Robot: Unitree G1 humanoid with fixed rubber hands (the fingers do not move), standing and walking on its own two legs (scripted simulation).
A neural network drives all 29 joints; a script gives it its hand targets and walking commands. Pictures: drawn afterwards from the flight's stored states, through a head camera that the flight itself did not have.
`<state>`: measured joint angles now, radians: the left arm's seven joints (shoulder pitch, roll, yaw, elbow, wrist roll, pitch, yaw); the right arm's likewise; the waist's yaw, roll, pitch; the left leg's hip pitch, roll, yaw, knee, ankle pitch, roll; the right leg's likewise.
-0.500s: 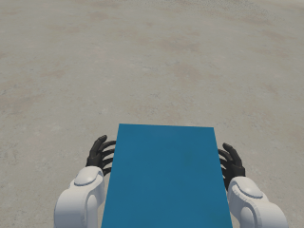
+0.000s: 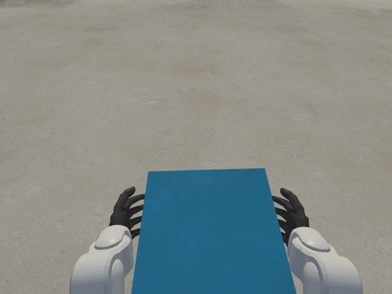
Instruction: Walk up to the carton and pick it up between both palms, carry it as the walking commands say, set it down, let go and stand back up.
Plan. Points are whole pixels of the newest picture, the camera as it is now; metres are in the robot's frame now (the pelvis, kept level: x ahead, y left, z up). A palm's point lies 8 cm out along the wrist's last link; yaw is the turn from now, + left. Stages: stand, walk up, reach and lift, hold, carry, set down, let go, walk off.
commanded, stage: carry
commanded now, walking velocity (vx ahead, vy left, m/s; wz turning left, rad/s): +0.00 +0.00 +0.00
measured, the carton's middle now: (208, 250) +0.23 +0.00 +0.03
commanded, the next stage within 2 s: none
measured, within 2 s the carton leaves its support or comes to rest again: neither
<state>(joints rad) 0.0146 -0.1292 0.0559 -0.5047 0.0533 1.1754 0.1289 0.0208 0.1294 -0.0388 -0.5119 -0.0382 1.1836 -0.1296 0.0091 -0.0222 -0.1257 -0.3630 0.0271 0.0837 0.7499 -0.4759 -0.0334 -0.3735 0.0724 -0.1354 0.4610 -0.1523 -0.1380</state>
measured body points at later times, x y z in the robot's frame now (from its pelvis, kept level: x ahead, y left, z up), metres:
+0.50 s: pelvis -0.04 -0.05 -0.01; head -0.06 -0.07 +0.44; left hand +0.22 +0.10 +0.09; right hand +0.21 -0.21 +0.08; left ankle -0.02 +0.11 -0.73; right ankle +0.02 -0.08 -0.73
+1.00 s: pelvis -0.16 -0.03 -0.01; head -0.15 -0.03 +0.44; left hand +0.04 +0.19 +0.07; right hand +0.14 -0.10 +0.08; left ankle -0.23 +0.06 -0.74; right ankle +0.02 -0.08 -0.73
